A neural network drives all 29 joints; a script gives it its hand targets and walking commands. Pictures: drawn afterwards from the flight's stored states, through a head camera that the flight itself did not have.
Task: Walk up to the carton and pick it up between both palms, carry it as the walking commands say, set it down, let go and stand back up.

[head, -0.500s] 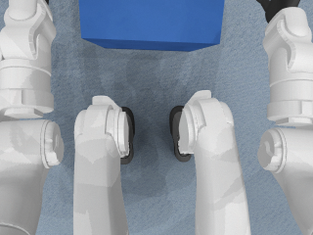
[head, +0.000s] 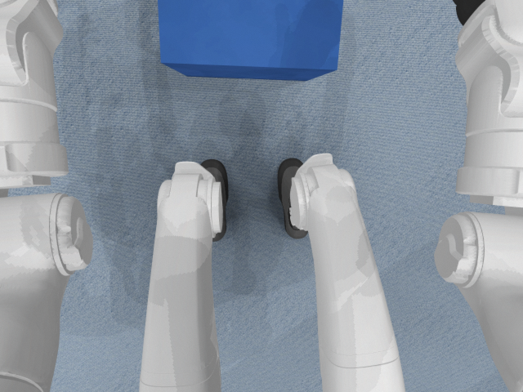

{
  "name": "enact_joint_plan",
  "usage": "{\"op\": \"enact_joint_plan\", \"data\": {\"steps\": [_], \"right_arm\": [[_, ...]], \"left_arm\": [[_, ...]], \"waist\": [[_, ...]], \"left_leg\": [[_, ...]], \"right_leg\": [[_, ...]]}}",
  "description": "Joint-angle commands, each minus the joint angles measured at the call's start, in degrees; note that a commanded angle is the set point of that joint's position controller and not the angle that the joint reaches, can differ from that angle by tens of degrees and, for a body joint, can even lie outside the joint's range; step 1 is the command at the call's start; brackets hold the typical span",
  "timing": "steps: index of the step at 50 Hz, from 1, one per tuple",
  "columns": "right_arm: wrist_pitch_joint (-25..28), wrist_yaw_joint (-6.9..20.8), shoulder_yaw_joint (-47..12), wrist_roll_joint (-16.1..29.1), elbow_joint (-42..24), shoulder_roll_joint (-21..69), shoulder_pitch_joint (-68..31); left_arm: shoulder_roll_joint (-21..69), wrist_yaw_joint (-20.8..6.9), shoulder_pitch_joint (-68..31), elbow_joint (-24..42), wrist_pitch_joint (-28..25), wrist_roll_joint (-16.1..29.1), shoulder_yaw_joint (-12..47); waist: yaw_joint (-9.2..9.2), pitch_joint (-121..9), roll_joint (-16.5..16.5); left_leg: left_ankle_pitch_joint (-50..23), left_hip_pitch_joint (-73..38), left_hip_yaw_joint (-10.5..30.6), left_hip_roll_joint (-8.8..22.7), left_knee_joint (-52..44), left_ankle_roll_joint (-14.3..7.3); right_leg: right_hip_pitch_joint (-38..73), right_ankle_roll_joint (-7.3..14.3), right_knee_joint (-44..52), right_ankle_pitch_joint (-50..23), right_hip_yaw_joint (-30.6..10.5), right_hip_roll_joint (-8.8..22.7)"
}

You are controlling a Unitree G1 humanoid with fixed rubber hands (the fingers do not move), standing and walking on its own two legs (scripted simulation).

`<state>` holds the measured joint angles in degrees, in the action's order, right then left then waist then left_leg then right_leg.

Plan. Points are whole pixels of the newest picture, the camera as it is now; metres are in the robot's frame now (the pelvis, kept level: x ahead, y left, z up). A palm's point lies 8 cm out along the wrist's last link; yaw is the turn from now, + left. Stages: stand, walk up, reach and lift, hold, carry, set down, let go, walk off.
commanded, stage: set down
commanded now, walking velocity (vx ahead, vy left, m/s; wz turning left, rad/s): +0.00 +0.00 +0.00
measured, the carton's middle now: (249, 21) +0.55 -0.01 -0.41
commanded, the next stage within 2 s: let go in 0.44 s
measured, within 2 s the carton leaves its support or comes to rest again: neither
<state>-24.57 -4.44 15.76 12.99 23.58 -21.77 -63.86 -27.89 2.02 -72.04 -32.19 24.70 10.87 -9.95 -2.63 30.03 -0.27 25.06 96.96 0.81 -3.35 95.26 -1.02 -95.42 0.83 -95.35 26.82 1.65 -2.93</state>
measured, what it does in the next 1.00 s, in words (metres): rises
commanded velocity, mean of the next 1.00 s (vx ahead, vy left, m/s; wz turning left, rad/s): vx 0.00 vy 0.00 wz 0.00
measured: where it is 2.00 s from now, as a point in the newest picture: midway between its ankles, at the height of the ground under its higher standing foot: (254, 213)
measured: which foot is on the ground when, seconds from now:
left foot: down 0.00-1.00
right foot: down 0.00-1.00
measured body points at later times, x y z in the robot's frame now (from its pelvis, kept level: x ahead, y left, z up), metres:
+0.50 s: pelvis +0.02 +0.00 +0.12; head +0.36 +0.00 +0.40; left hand +0.55 +0.21 -0.01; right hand +0.51 -0.25 -0.01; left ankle +0.14 +0.10 -0.50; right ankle +0.13 -0.11 -0.50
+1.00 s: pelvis +0.08 +0.00 +0.19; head +0.28 +0.00 +0.59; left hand +0.39 +0.21 +0.07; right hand +0.35 -0.25 +0.10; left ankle +0.14 +0.10 -0.50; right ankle +0.13 -0.11 -0.50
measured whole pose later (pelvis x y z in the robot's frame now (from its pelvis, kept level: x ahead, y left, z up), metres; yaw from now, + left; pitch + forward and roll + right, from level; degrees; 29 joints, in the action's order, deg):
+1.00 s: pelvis +0.08 +0.00 +0.19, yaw -1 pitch +15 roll +0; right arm -11.9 4.4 6.3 2.4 16.6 -12.2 -7.0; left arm -12.7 0.6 -12.2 -23.1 12.3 -0.4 -7.9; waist -3.4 12.3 2.3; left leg 17.1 45.8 0.8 -2.4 48.3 -0.9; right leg -45.5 1.2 -49.2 18.2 -2.1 -3.4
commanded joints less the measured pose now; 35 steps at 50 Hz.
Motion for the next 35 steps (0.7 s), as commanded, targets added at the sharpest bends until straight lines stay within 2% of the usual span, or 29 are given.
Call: {"op": "enact_joint_plan", "data": {"steps": [1,2,3,6,7,8,9,10,11,13,14,15,16,17,18,19,20,21,22,23,25,26,27,28,29,30,33,34,35], "right_arm": [[2.8,0.0,3.0,-0.4,-15.0,-15.5,-14.7],[2.7,-0.1,2.4,0.4,-16.4,-15.1,-14.3],[2.7,-0.2,2.6,0.1,-17.4,-15.0,-14.1],[2.7,-0.1,1.1,0.1,-15.8,-14.2,-12.4],[2.9,-0.1,1.3,0.5,-16.0,-13.9,-11.9],[3.1,-0.2,1.1,0.6,-16.5,-13.9,-10.3],[3.1,-0.1,1.5,0.4,-14.7,-13.8,-10.2],[3.7,0.0,0.9,0.7,-15.1,-13.1,-10.2],[3.9,0.1,0.4,0.6,-15.3,-12.2,-9.9],[4.3,0.3,1.2,0.7,-14.3,-12.2,-8.3],[4.8,0.2,0.2,0.9,-15.4,-12.2,-8.8],[4.9,0.2,0.7,0.2,-14.9,-12.1,-8.3],[5.2,0.5,0.4,0.1,-11.4,-11.5,-9.1],[5.6,0.6,1.0,-0.2,-12.5,-11.2,-8.1],[5.8,0.8,0.2,-0.7,-8.4,-9.6,-7.0],[6.6,1.2,1.5,-1.1,-7.4,-10.2,-6.8],[7.4,1.5,1.3,-1.5,-6.7,-9.1,-5.2],[7.9,1.8,1.5,-2.4,-4.3,-8.7,-6.3],[8.7,1.9,1.1,-2.0,-5.3,-8.1,-5.6],[9.3,2.0,1.6,-2.4,-5.8,-8.4,-5.9],[10.0,2.2,2.0,-3.9,-5.9,-8.8,-4.1],[10.4,2.3,2.1,-3.8,-8.4,-9.6,-3.8],[10.1,2.5,2.0,-4.9,-8.7,-10.1,1.6],[10.1,2.9,1.7,-5.3,-8.7,-10.5,1.2],[9.9,3.0,1.7,-6.1,-9.8,-10.6,5.3],[9.8,3.3,1.8,-6.3,-12.9,-11.0,7.5],[8.9,4.2,0.1,-8.2,-17.5,-10.5,16.8],[8.7,4.4,0.0,-9.0,-20.7,-10.1,19.1],[8.5,4.8,-0.7,-9.3,-21.4,-10.0,22.0]], "left_arm": [[-13.9,0.4,-15.7,15.0,-2.5,-1.0,-3.0],[-14.0,0.3,-15.2,15.7,-2.5,-0.8,-3.8],[-14.7,0.4,-15.3,16.8,-2.5,-1.4,-4.5],[-13.8,-0.1,-12.4,14.5,-2.7,-1.2,-4.6],[-14.2,-0.3,-12.1,16.4,-3.0,-1.1,-4.3],[-13.4,-0.5,-10.9,17.4,-3.4,-0.9,-4.0],[-14.1,-0.8,-11.4,15.4,-3.7,-1.3,-5.1],[-13.0,-1.1,-10.4,14.2,-3.9,-0.8,-4.7],[-13.2,-1.3,-9.1,15.6,-4.3,-0.9,-4.8],[-12.5,-1.7,-8.5,15.6,-4.9,-1.1,-4.4],[-12.8,-2.0,-8.6,15.6,-5.3,-0.8,-5.2],[-12.9,-2.1,-8.9,15.5,-5.5,-0.9,-4.8],[-12.5,-2.3,-8.9,12.3,-5.8,-1.1,-5.2],[-11.6,-2.6,-8.9,12.6,-6.3,-1.1,-5.2],[-11.4,-2.9,-6.7,9.8,-6.8,-1.4,-5.0],[-10.3,-3.1,-7.1,8.6,-7.3,-1.6,-5.2],[-9.8,-3.3,-4.9,7.0,-8.1,-2.8,-5.4],[-9.4,-3.5,-7.7,6.0,-8.7,-2.9,-4.8],[-8.9,-3.6,-6.2,4.8,-9.2,-3.0,-5.2],[-8.9,-3.5,-5.8,6.0,-9.6,-3.5,-5.3],[-8.6,-3.2,-4.5,5.3,-10.3,-4.5,-5.5],[-8.1,-2.7,-3.7,7.2,-10.5,-4.8,-5.5],[-6.9,-2.3,1.6,7.6,-10.2,-5.3,-4.4],[-6.5,-1.8,0.7,8.8,-9.9,-5.5,-4.3],[-6.8,-1.2,3.9,11.0,-9.8,-6.6,-4.6],[-6.5,-0.5,6.1,14.6,-9.5,-6.6,-4.7],[-5.6,0.3,14.1,20.1,-8.1,-8.4,-4.4],[-5.0,0.3,17.2,22.0,-8.0,-9.0,-5.2],[-3.5,0.3,19.9,24.3,-7.9,-8.9,-4.3]], "waist": [[-2.10,-132.2,-2.1],[-1.96,-133.4,-2.5],[-1.74,-132.8,-1.5],[-1.16,-129.2,0.0],[-1.06,-129.0,-1.0],[-1.79,-131.7,-1.0],[-1.08,-128.8,-1.4],[-1.54,-127.6,-1.0],[-0.03,-127.0,-0.9],[-0.92,-126.7,-2.5],[0.06,-127.7,-0.6],[-0.33,-126.7,-0.5],[0.14,-122.5,-0.6],[-0.25,-123.3,-0.5],[0.45,-119.6,-0.3],[-0.45,-117.3,-1.6],[0.19,-115.7,-2.4],[-0.18,-111.5,-2.6],[-0.75,-113.1,-1.5],[-0.42,-115.8,-2.1],[-0.39,-116.6,-0.7],[-0.48,-120.9,-1.5],[-0.65,-125.1,-0.8],[-0.67,-123.3,-1.7],[0.03,-127.4,-2.4],[-0.59,-128.5,-2.4],[-0.90,-124.4,-0.4],[-1.40,-122.2,1.3],[-0.97,-118.9,1.3]], "left_leg": [[-14.7,-52.2,-0.2,-0.7,-12.1,0.7],[-15.5,-53.0,-0.7,-0.7,-12.6,0.9],[-15.8,-52.8,-0.9,-0.7,-14.1,0.6],[-16.5,-51.5,-1.2,-1.0,-17.8,0.5],[-17.1,-53.2,-0.7,-0.8,-19.0,0.3],[-20.7,-55.7,-0.8,-0.7,-19.3,0.5],[-20.0,-55.1,-0.7,-0.6,-20.3,0.4],[-20.8,-55.6,-0.6,-0.5,-21.2,0.6],[-22.2,-56.2,-0.5,-0.8,-22.5,0.5],[-24.0,-58.5,0.1,-0.3,-24.3,0.4],[-25.0,-59.2,-0.2,-0.4,-24.9,0.5],[-24.5,-59.3,0.0,-0.4,-26.5,0.4],[-23.1,-57.4,0.5,0.0,-27.1,0.4],[-24.0,-58.7,0.1,-0.2,-27.8,0.3],[-22.1,-57.1,0.6,0.0,-29.4,0.2],[-21.9,-56.3,0.8,0.3,-29.5,0.5],[-22.0,-58.5,0.9,0.4,-30.4,0.5],[-21.1,-57.4,1.4,0.6,-31.4,0.6],[-21.7,-60.3,1.8,0.9,-32.2,0.8],[-23.3,-61.8,1.6,0.7,-31.7,1.1],[-24.4,-62.4,1.5,0.5,-33.0,1.1],[-26.6,-65.5,1.6,0.7,-32.9,1.5],[-28.5,-69.1,1.6,0.7,-33.3,1.6],[-29.1,-68.9,1.5,0.6,-33.5,1.8],[-30.5,-72.4,1.3,0.7,-33.3,1.9],[-32.2,-74.9,1.6,0.8,-33.8,1.8],[-29.4,-78.4,1.5,0.9,-35.5,1.5],[-27.9,-78.9,1.1,0.6,-36.9,1.2],[-25.2,-78.4,0.8,0.6,-38.2,1.0]], "right_leg": [[37.4,-1.7,14.0,-16.1,2.0,-0.6],[39.1,-1.7,15.4,-17.0,1.4,-0.6],[41.1,-1.9,16.6,-17.7,0.9,-0.7],[45.8,-2.3,19.7,-20.1,-0.1,-0.5],[46.3,-2.4,20.3,-20.3,-0.3,-0.5],[48.9,-2.5,21.4,-23.6,-0.4,-0.9],[47.4,-2.7,22.5,-22.7,-0.8,-0.7],[48.4,-2.5,23.5,-23.4,-0.9,-0.8],[50.4,-2.6,24.2,-24.7,-1.4,-0.6],[51.0,-2.6,25.9,-25.9,-1.8,-0.9],[54.0,-2.6,27.3,-27.4,-2.0,-0.7],[55.2,-2.6,28.2,-27.5,-2.4,-0.7],[52.7,-2.6,28.6,-25.9,-2.4,-0.5],[55.8,-2.7,30.2,-27.6,-3.2,-0.4],[54.8,-2.9,30.4,-25.8,-2.8,-0.5],[53.3,-2.8,31.0,-25.5,-2.9,-0.5],[53.2,-2.7,32.1,-25.0,-2.9,-0.5],[50.4,-2.6,32.5,-23.4,-2.7,-0.2],[52.2,-2.7,33.6,-23.8,-2.1,-0.6],[53.6,-2.7,33.5,-25.2,-2.2,-0.8],[56.3,-2.6,34.1,-27.2,-2.1,-1.0],[58.4,-2.5,34.2,-28.4,-1.9,-1.2],[61.9,-2.2,35.0,-29.9,-1.8,-1.3],[60.2,-2.3,34.9,-29.7,-1.7,-1.3],[62.3,-2.2,34.7,-30.4,-1.5,-1.4],[62.7,-2.2,35.3,-30.6,-1.5,-1.4],[64.7,-2.0,37.2,-28.2,-0.9,-0.7],[66.9,-2.3,38.8,-27.5,-1.4,-0.4],[68.2,-2.2,39.5,-25.4,-1.8,0.0]]}}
